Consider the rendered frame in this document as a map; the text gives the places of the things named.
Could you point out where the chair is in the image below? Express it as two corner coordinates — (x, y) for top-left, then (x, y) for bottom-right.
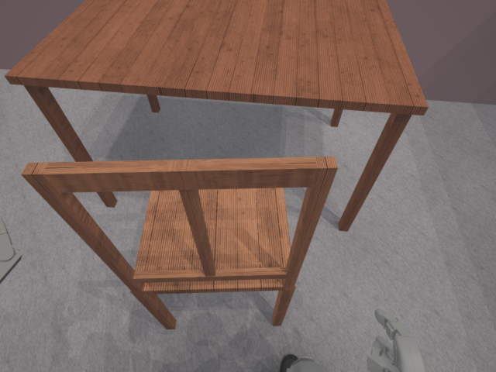
(21, 157), (338, 329)

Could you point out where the table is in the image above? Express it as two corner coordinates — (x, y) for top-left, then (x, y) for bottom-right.
(5, 0), (428, 232)

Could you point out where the left robot hand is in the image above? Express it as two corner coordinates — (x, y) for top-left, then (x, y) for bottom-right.
(0, 216), (22, 284)

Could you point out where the right robot shin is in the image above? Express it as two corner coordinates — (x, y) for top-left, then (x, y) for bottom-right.
(292, 357), (314, 366)

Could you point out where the right robot hand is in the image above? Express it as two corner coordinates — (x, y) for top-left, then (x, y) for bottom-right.
(367, 309), (428, 372)

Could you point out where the right robot foot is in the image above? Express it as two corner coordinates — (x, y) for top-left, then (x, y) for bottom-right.
(280, 354), (298, 372)

